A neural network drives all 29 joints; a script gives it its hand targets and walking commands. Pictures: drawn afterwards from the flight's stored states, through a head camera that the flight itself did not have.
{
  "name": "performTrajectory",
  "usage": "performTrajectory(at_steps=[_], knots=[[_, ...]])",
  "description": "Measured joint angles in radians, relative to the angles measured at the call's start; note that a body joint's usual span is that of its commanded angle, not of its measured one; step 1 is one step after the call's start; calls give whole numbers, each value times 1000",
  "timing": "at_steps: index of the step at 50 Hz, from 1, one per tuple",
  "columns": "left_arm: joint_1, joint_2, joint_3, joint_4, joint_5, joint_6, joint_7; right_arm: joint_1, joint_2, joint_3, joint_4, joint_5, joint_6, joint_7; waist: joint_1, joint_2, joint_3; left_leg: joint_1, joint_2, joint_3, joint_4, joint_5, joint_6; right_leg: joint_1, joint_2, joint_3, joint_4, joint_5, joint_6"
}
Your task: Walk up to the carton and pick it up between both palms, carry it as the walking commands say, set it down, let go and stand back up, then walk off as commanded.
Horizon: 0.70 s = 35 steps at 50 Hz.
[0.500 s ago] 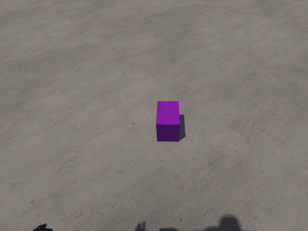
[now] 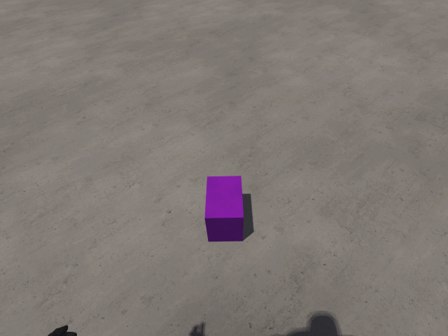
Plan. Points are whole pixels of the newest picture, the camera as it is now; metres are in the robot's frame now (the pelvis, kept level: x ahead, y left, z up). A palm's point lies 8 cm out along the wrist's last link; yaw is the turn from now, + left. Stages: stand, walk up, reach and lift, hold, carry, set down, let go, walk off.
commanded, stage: walk up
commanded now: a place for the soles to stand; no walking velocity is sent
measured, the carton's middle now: (224, 208) +0.83 +0.04 -0.64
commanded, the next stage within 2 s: none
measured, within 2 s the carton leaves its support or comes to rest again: neither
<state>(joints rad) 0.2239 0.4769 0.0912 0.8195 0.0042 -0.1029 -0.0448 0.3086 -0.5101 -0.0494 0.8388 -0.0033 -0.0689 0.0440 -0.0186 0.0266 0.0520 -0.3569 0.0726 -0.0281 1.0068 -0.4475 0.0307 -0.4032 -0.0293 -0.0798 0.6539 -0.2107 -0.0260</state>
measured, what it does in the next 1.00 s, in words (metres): walks ahead: left foot, then right foot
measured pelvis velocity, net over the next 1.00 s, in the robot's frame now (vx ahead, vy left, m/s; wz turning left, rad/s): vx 0.32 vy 0.04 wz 0.04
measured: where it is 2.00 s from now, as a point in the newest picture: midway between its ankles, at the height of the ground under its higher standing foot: (231, 321)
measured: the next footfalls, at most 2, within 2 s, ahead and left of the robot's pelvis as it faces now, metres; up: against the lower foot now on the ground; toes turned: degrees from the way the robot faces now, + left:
left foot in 0.20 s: +0.20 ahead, +0.13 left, +0.00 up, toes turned +7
right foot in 0.54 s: +0.35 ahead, -0.11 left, +0.00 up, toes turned -1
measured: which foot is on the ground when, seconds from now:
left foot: up 0.00-0.18, down 0.20-0.54, up 0.56-0.84, down 0.86-1.00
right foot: down 0.00-0.22, up 0.24-0.52, down 0.54-1.00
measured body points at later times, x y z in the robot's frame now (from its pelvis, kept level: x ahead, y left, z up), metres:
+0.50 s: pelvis +0.18 +0.00 +0.01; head +0.20 +0.01 +0.46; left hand +0.29 +0.33 -0.09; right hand +0.24 -0.36 -0.06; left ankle +0.17 +0.13 -0.72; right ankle +0.27 -0.13 -0.70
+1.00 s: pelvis +0.32 +0.04 +0.00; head +0.35 +0.05 +0.44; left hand +0.37 +0.38 -0.11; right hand +0.49 -0.28 -0.09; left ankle +0.40 +0.16 -0.72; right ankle +0.31 -0.11 -0.72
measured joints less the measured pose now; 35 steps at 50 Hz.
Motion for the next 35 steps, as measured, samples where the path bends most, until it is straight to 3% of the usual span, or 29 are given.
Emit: performTrajectory(at_steps=[3,6,10,12,16,22,26,28,31,35], knots=[[21,-9,-1,-6,-4,8,5,-19,11,11,4,7,-4,1,27,36,5,-78,0,12,2,15,-1,65,12,-14,-49,-22,-4],[43,12,1,-13,2,14,0,-21,34,16,6,6,-6,14,51,22,1,-107,1,60,-141,20,-14,111,-1,-22,-69,-48,-11],[80,38,-7,-6,-1,21,-3,-22,35,9,4,-7,-11,27,71,-8,-13,-66,-9,88,-344,170,-7,136,-18,-19,-25,-122,1],[89,39,-9,4,-2,32,-2,-14,25,-3,-2,-20,-21,21,62,-36,-22,-54,-30,101,-344,234,2,111,-37,0,79,-217,-18],[70,6,-22,29,-1,41,5,-6,18,-15,-20,-12,-21,5,22,-62,-15,3,-44,105,-354,171,16,0,-8,48,334,-248,-12],[29,-14,-26,27,-4,28,-3,27,14,-16,-29,-6,-22,-2,-20,-78,1,113,-40,104,-447,159,-11,-63,-32,33,190,-165,11],[21,-16,-22,17,-2,12,-5,38,-1,-12,-34,-6,1,8,-26,-49,4,140,-13,102,-398,83,-32,-9,-21,22,-23,-67,-3],[28,-3,-12,4,7,-1,6,39,2,-8,-44,-4,10,10,-19,-33,-7,87,-3,78,-257,10,-16,-7,-8,17,-37,23,-9],[39,-10,-8,-6,-1,-6,26,-5,8,2,-43,-11,29,5,0,14,9,-20,-25,7,-8,-24,2,22,13,2,-8,-28,-3],[63,1,-4,-19,-6,-1,38,-38,20,7,-53,-9,32,14,26,48,18,-111,-12,16,-27,-7,-13,102,10,-15,-66,-52,1]])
